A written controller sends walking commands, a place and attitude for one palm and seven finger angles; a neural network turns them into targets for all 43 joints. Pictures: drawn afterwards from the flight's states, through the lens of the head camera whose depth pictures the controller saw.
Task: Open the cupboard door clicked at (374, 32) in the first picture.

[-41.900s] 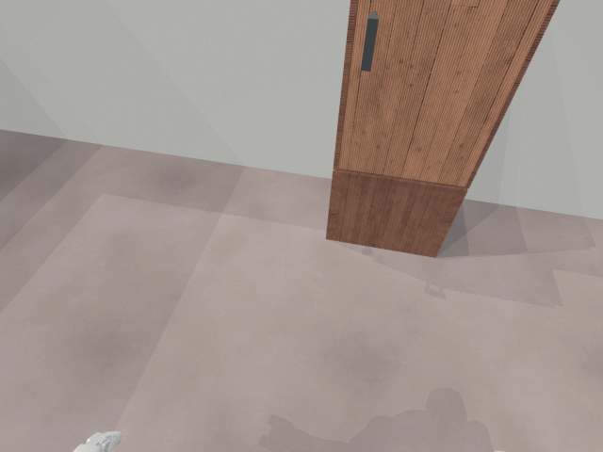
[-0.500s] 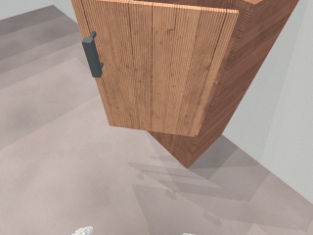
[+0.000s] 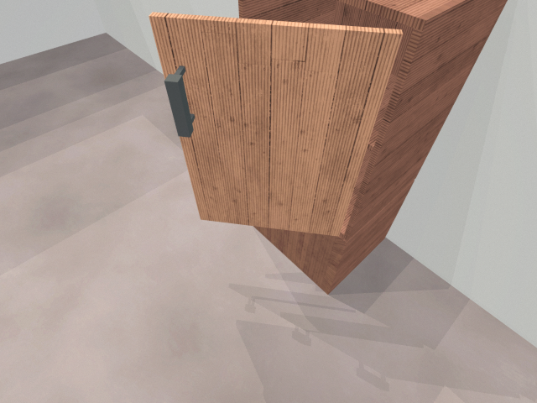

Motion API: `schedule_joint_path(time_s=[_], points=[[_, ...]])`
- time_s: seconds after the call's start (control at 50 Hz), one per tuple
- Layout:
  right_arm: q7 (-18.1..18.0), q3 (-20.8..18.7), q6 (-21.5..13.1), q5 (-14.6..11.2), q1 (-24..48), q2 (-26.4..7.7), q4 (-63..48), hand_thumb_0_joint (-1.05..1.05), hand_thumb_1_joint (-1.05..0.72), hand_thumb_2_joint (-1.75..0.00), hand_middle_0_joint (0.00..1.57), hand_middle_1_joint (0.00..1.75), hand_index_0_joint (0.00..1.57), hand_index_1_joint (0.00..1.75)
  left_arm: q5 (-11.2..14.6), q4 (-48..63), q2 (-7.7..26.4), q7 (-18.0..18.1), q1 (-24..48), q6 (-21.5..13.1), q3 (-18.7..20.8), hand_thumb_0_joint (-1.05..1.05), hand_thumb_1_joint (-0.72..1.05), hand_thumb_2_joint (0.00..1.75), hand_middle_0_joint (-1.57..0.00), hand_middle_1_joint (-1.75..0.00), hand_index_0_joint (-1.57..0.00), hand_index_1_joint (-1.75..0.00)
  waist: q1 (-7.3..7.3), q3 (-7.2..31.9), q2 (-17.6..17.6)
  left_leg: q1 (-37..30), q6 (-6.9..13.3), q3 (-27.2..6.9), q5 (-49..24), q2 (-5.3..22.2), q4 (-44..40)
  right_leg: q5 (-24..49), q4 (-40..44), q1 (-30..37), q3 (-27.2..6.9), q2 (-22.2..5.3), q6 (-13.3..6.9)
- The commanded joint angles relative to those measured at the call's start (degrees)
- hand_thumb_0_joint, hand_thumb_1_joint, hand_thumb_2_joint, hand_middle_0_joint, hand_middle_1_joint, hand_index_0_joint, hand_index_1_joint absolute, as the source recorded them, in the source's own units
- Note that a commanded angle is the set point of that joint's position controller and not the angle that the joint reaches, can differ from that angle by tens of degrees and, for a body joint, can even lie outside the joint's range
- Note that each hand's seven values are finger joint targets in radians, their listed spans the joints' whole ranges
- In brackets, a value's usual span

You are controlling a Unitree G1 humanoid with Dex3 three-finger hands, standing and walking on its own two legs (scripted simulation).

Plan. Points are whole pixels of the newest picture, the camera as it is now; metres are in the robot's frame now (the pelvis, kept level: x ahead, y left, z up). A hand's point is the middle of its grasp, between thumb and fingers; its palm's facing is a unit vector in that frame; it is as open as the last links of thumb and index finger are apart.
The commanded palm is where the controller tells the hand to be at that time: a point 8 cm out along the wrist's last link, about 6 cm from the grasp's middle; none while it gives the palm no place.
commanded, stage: come to a stop and stand still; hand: left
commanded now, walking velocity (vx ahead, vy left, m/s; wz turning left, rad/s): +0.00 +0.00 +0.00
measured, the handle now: (183, 101) +0.63 +0.21 +0.10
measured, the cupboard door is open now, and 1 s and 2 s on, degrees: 39 39 39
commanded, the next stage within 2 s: look again from close up in 0.64 s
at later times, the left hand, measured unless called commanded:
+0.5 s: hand out of the picture -0.03 +0.12 -0.17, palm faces +0.05 -0.99 -0.15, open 7.3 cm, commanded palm none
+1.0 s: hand out of the picture +0.01 +0.15 -0.18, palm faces +0.02 -0.98 -0.21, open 7.3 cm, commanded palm none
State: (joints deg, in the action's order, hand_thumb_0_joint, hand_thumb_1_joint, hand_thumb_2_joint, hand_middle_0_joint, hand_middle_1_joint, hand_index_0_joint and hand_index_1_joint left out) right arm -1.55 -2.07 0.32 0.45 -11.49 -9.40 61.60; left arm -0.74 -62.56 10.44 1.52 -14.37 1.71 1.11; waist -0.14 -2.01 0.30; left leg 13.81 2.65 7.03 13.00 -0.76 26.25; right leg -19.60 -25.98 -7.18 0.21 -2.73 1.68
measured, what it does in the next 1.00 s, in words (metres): stands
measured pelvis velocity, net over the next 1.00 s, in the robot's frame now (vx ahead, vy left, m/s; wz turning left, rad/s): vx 0.00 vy -0.02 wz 0.00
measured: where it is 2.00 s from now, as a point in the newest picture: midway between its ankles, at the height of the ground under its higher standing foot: outside the picture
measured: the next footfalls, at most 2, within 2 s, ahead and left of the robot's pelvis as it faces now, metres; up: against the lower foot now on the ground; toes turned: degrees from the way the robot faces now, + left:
right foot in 1.94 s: +0.10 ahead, -0.09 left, +0.00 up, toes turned -14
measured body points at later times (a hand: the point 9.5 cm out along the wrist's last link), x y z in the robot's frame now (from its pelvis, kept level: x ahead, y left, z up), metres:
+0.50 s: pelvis -0.01 -0.03 +0.00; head +0.01 -0.03 +0.45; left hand -0.03 +0.18 -0.16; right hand -0.04 -0.24 -0.16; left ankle +0.01 +0.09 -0.74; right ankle -0.06 -0.14 -0.74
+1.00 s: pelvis +0.00 -0.02 -0.01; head +0.00 -0.02 +0.44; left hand +0.01 +0.21 -0.16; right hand +0.03 -0.25 -0.16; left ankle +0.01 +0.09 -0.74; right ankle -0.06 -0.14 -0.74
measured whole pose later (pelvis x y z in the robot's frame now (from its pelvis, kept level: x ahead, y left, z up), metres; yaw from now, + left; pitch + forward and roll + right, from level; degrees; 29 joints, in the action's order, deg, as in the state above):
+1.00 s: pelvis +0.00 -0.02 -0.01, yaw +0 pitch -1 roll +0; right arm -1.9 -0.6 -1.1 0.8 -14.6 -9.8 60.6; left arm -1.0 -61.5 8.3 2.8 -17.7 -1.2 -0.6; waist -0.2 -0.8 -0.5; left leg 14.6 1.0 4.9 16.7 1.3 32.4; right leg -22.1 -30.3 -7.0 0.7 -0.5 0.0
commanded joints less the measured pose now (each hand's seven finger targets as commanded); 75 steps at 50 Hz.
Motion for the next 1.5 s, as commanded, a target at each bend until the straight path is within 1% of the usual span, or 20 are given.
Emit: schedule_joint_path(time_s=[0.0,0.08,0.1,0.22,0.28,0.44,0.7,0.72,0.74,0.76,0.78,0.82,0.84,0.92,0.98,1.06,1.32,1.38,1.42,1.48], points=[[0.0,-0.8,-0.8,0.0,-4.9,-5.9,0.3,0.0,-0.9,-0.9,0.2,0.3,0.2,0.3,0.1,1.5,4.7,0.7,-2.4,-2.2,0.2,0.0,0.9,0.9,-0.2,-0.3,-0.2,-0.3,-0.97,1.3,4.9,-7.9,-1.3,-8.1,-10.6,6.9,-4.1,12.9,6.0,-5.6,-3.5,-4.2,-3.0],[0.1,-0.3,-0.5,0.0,-5.0,-5.1,1.6,0.0,-0.9,-0.9,0.2,0.3,0.2,0.3,0.2,0.8,4.0,0.8,-3.2,-2.2,-0.1,0.0,0.9,0.9,-0.2,-0.3,-0.2,-0.3,-0.7,-3.3,3.6,-6.1,-1.7,-7.8,-4.7,6.4,-5.9,6.6,8.5,-7.4,-4.2,-4.0,-3.2],[0.1,-0.2,-0.5,0.1,-5.1,-5.0,2.0,0.0,-0.9,-0.9,0.2,0.3,0.2,0.3,0.2,0.6,3.8,0.7,-3.5,-2.2,-0.2,0.0,0.9,0.9,-0.2,-0.3,-0.2,-0.3,-0.79,-4.1,1.3,-5.7,-1.8,-7.8,-3.7,6.2,-6.5,5.8,8.5,-7.8,-4.6,-4.1,-3.3],[-0.1,0.1,-0.3,0.2,-6.7,-3.7,3.4,0.0,-0.9,-0.9,0.2,0.3,0.2,0.3,0.3,-0.6,3.1,0.8,-5.1,-2.4,-0.2,0.0,0.9,0.9,-0.2,-0.3,-0.2,-0.3,-0.54,-4.7,0.2,-4.9,-2.2,-7.4,-1.7,6.0,-6.9,3.7,9.5,-7.3,-4.9,-3.8,-3.7],[-0.2,0.3,-0.4,0.2,-7.6,-3.1,3.7,0.0,-0.9,-0.9,0.2,0.3,0.2,0.3,0.3,-0.9,2.6,0.8,-5.7,-2.5,-0.2,0.0,0.9,0.9,-0.2,-0.3,-0.2,-0.3,-0.4,-4.2,1.4,-5.0,-2.1,-7.4,-2.6,6.1,-6.6,4.1,10.0,-6.6,-4.4,-3.6,-3.7],[-0.6,0.3,-0.9,0.2,-8.8,-2.6,4.5,0.0,-0.9,-0.9,0.2,0.3,0.2,0.3,0.4,-1.8,1.4,1.0,-7.1,-2.9,-0.1,0.0,0.9,0.9,-0.2,-0.3,-0.2,-0.3,-0.34,-2.6,0.7,-5.9,-2.1,-7.5,-7.6,6.7,-5.5,9.7,8.7,-4.8,-4.2,-3.6,-3.8],[-0.8,0.3,-1.0,0.2,-8.0,-2.3,4.5,0.0,-0.9,-0.9,0.2,0.3,0.2,0.3,0.2,-2.2,0.8,1.2,-8.1,-2.9,-0.2,0.0,0.9,0.9,-0.2,-0.3,-0.2,-0.3,-0.28,-4.0,0.7,-6.2,-2.0,-7.4,-9.6,7.0,-5.1,13.1,8.4,-4.8,-3.7,-3.6,-3.7],[0.1,0.7,-2.3,-0.2,-1.4,-4.2,-0.6,0.0,-0.9,-0.9,0.2,0.3,0.2,0.3,-1.3,-2.4,3.2,3.1,-12.2,-5.0,-0.4,0.0,0.9,0.9,-0.2,-0.3,-0.2,-0.3,2.41,-3.2,4.2,-1.8,-3.0,-5.2,-15.2,6.8,9.8,43.4,7.4,-6.0,-7.8,-6.5,-1.5],[0.5,0.9,-1.9,0.1,-5.6,-1.6,-2.4,0.0,-0.9,-0.9,0.2,0.3,0.2,0.3,-0.8,0.6,4.7,2.9,-8.7,-5.5,0.0,0.0,0.9,0.9,-0.2,-0.3,-0.2,-0.3,-1.9,0.2,3.6,0.8,-2.1,-5.9,1.1,5.1,7.3,43.6,4.0,-1.7,-7.1,-8.2,-3.7],[0.3,0.7,-1.8,0.2,-6.4,-1.3,-1.5,0.0,-0.9,-0.9,0.2,0.3,0.2,0.3,-0.5,1.3,4.3,2.5,-7.2,-5.6,-0.2,0.0,0.9,0.9,-0.2,-0.3,-0.2,-0.3,-1.74,1.2,0.7,0.1,-1.9,-5.1,1.7,4.7,4.7,40.7,2.1,-0.9,-6.7,-7.5,-4.7],[0.5,1.0,-2.0,0.4,-7.4,-1.4,-1.2,0.0,-0.9,-0.9,0.2,0.3,0.2,0.3,-0.5,1.5,4.5,2.3,-6.8,-5.9,-0.2,0.0,0.9,0.9,-0.2,-0.3,-0.2,-0.3,-1.62,2.9,-1.5,-1.4,-2.2,-4.9,-3.5,4.8,3.9,41.6,0.4,-0.3,-5.0,-6.5,-5.0],[0.2,0.9,-2.6,0.3,-8.4,-3.3,-1.9,0.0,-0.9,-0.9,0.2,0.3,0.2,0.3,-0.2,2.0,3.6,2.3,-8.4,-5.7,-0.1,0.0,0.9,0.9,-0.2,-0.3,-0.2,-0.3,-1.24,7.0,-1.2,-4.5,-1.1,-6.6,-16.7,6.3,4.7,37.4,-2.1,0.4,-3.8,-3.9,-4.7],[0.0,0.8,-2.6,0.2,-8.2,-3.9,-2.1,0.0,-0.9,-0.9,0.2,0.3,0.2,0.3,-0.1,2.1,3.5,2.3,-8.4,-5.3,-0.2,0.0,0.9,0.9,-0.2,-0.3,-0.2,-0.3,-1.02,7.2,-1.8,-5.3,-0.9,-6.6,-19.5,7.0,4.9,33.0,-2.1,-0.3,-3.5,-3.4,-4.6],[-0.2,1.1,-2.1,0.3,-6.2,-4.7,-3.1,0.0,-0.9,-0.9,0.2,0.3,0.2,0.3,-0.2,2.8,3.2,1.9,-7.4,-3.8,-0.6,0.0,0.9,0.9,-0.2,-0.3,-0.2,-0.3,-0.37,-1.5,-0.1,-1.6,-0.5,-7.6,-13.0,7.1,1.7,17.1,0.1,-5.4,-3.1,-1.8,-4.1],[0.0,1.0,-1.9,0.4,-5.5,-5.0,-3.2,0.0,-0.9,-0.9,0.2,0.3,0.2,0.3,-0.4,3.4,3.5,1.6,-6.6,-3.2,-0.7,0.0,0.9,0.9,-0.2,-0.3,-0.2,-0.3,0.01,-4.5,-0.6,0.4,-0.1,-8.4,-6.9,7.0,-1.2,8.9,1.4,-7.1,-3.3,-1.1,-3.8],[0.2,0.9,-1.9,0.5,-4.6,-6.4,-3.5,0.0,-0.9,-0.9,0.2,0.3,0.2,0.3,-0.3,4.0,4.6,1.2,-6.1,-2.8,-0.6,0.0,0.9,0.9,-0.2,-0.3,-0.2,-0.3,0.24,-3.7,-0.5,-0.4,0.0,-8.9,-3.1,7.2,-3.1,5.2,1.7,-7.8,-3.4,-1.1,-3.6],[0.1,0.6,-2.5,0.2,-2.9,-8.6,-2.4,0.0,-0.9,-0.9,0.2,0.3,0.2,0.3,-0.2,4.1,7.9,0.8,-4.6,-3.0,-0.1,0.0,0.9,0.9,-0.2,-0.3,-0.2,-0.3,0.62,1.4,-0.3,-4.5,0.2,-8.0,-10.3,7.5,-2.6,11.9,2.0,-5.2,-3.9,-2.4,-3.4],[0.4,0.8,-2.0,0.4,-4.2,-7.1,-1.6,0.0,-0.9,-0.9,0.2,0.3,0.2,0.3,-0.5,3.3,6.6,0.6,-6.0,-2.7,-0.2,0.0,0.9,0.9,-0.2,-0.3,-0.2,-0.3,0.8,0.8,-0.3,-4.0,0.0,-6.5,-1.8,6.9,-2.2,5.4,2.0,-5.6,-4.9,-2.2,-4.2],[0.8,0.7,-1.5,0.6,-3.7,-7.3,-2.1,0.0,-0.9,-0.9,0.2,0.3,0.2,0.3,-0.6,3.4,7.1,0.3,-6.1,-2.4,0.1,0.0,0.9,0.9,-0.2,-0.3,-0.2,-0.3,0.96,-2.5,0.0,-1.1,-0.4,-5.7,6.2,6.0,-1.9,-2.4,3.4,-7.8,-6.9,-2.7,-5.3],[1.1,0.4,-1.2,0.7,-3.7,-7.0,-2.9,0.0,-0.9,-0.9,0.2,0.3,0.2,0.3,-0.8,3.8,8.0,0.1,-6.6,-2.2,0.6,0.0,0.9,0.9,-0.2,-0.3,-0.2,-0.3,1.1,-5.6,2.1,1.4,-0.9,-4.0,9.3,4.8,0.5,-6.2,5.3,-9.3,-10.2,-3.7,-6.7]])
